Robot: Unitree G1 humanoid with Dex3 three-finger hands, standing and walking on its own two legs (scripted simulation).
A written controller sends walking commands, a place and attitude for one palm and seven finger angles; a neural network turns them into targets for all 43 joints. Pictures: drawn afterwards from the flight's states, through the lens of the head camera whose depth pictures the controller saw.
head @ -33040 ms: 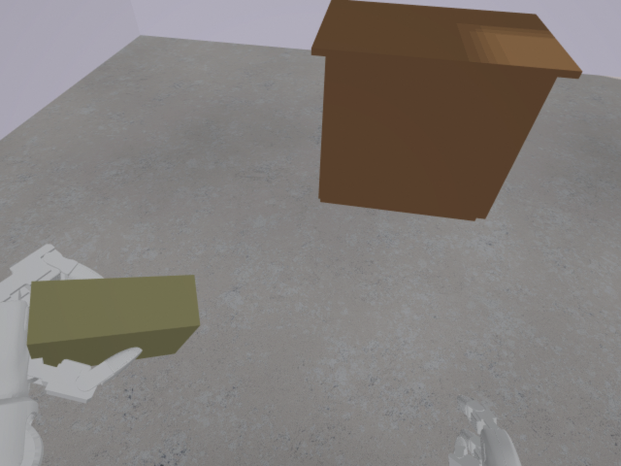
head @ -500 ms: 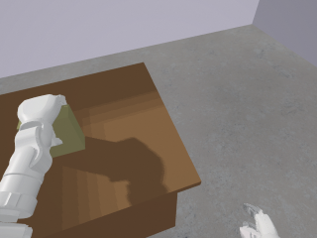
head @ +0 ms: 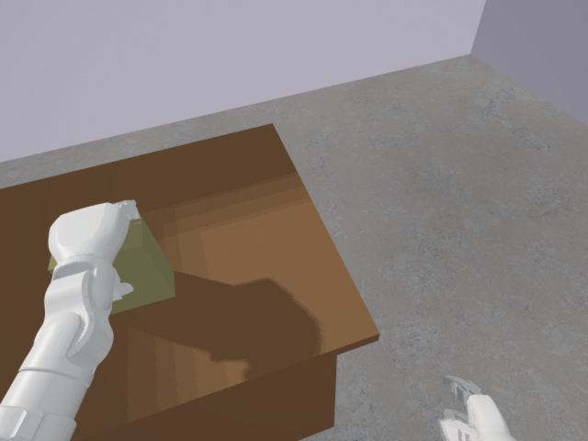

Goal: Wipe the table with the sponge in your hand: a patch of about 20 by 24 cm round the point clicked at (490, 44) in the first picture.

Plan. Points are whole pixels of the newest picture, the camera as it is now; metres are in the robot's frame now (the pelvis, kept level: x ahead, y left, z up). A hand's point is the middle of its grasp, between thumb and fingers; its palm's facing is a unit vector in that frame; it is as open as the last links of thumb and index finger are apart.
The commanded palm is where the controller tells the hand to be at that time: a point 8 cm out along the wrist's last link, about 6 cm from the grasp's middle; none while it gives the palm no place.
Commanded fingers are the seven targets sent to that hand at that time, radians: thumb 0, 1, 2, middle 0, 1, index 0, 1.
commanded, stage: wipe back along the first lane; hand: left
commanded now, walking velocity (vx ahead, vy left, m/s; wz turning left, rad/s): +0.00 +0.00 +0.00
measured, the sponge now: (126, 278) +0.31 +0.29 +0.05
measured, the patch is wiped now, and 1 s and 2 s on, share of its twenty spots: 1.00 1.00 1.00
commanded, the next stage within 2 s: lift the sponge slowly off the table in 1.06 s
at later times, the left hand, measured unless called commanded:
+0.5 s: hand (107, 290) +0.26 +0.27 +0.10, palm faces +0.05 -0.06 -1.00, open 9.6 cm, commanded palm +0.22 +0.26 +0.13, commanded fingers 0.00 0.10 1.30 -1.20 -1.60 -1.20 -1.60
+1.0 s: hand (112, 317) +0.23 +0.25 +0.10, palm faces +0.08 -0.08 -0.99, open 9.6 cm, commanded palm +0.18 +0.24 +0.13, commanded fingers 0.00 0.10 1.30 -1.20 -1.60 -1.20 -1.60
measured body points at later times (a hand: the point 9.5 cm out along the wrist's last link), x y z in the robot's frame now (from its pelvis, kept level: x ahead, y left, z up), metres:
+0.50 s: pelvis -0.01 -0.01 +0.00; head +0.00 -0.05 +0.45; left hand +0.25 +0.27 +0.15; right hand +0.22 -0.23 -0.10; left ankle -0.04 +0.09 -0.74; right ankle -0.03 -0.13 -0.74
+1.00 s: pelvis -0.01 -0.01 +0.00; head -0.01 -0.06 +0.44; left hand +0.22 +0.25 +0.15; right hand +0.23 -0.22 -0.10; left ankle -0.04 +0.09 -0.74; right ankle -0.03 -0.13 -0.74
